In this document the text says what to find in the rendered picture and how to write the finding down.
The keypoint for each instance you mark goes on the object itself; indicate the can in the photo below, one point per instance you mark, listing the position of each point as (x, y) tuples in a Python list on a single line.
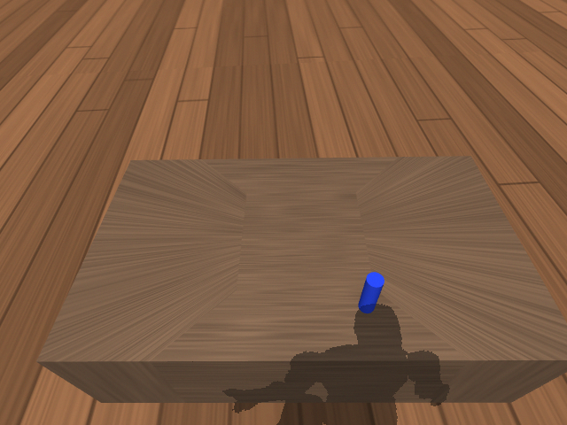
[(371, 291)]

